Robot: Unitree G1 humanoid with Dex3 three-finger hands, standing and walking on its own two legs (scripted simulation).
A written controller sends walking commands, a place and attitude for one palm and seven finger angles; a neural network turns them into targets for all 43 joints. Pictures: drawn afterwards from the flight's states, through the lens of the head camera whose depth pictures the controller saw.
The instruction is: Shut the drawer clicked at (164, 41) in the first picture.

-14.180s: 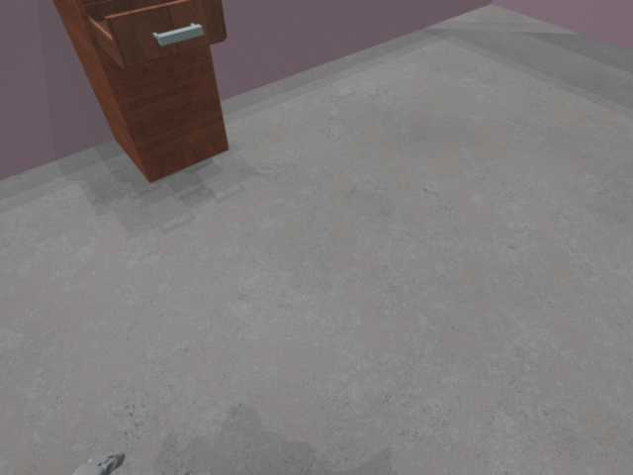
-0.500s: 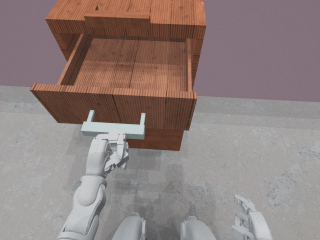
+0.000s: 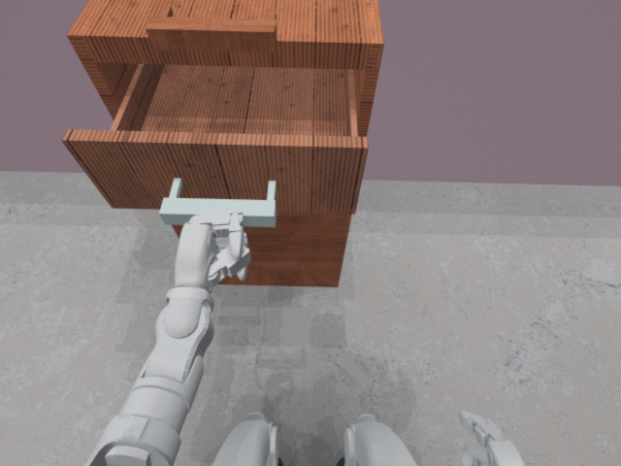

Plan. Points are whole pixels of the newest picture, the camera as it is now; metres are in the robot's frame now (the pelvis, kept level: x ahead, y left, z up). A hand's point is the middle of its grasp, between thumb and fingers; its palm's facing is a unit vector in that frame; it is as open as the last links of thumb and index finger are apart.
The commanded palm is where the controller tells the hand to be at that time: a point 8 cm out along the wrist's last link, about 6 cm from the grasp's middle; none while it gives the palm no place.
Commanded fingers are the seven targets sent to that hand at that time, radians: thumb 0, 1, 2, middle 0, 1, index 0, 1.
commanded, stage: push the drawer shut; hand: left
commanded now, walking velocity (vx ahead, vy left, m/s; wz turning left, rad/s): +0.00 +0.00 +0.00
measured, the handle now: (222, 199) +0.46 +0.12 +0.04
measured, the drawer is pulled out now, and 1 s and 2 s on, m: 0.15 0.03 0.00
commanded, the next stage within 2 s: pull the fist back off the drawer in 1.42 s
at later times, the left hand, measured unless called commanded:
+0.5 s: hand (251, 207) +0.45 +0.08 +0.04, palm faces -0.04 -1.00 -0.05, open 3.2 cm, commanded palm +0.43 +0.13 +0.04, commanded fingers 0.00 0.90 0.90 -1.40 -1.60 -1.40 -1.60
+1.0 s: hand (257, 175) +0.50 +0.08 +0.04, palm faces -0.02 -1.00 -0.05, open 3.3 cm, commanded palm +0.49 +0.13 +0.04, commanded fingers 0.00 0.90 0.90 -1.40 -1.60 -1.40 -1.60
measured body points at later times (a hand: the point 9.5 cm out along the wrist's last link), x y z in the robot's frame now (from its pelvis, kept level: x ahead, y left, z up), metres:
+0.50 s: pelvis -0.01 +0.00 -0.01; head +0.11 +0.00 +0.43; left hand +0.44 +0.14 +0.04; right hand +0.06 -0.25 -0.13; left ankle +0.03 +0.10 -0.65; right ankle +0.02 -0.10 -0.65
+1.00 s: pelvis +0.00 +0.00 -0.01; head +0.14 +0.00 +0.41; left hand +0.50 +0.13 +0.04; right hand +0.02 -0.26 -0.14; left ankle +0.03 +0.10 -0.65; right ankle +0.02 -0.10 -0.65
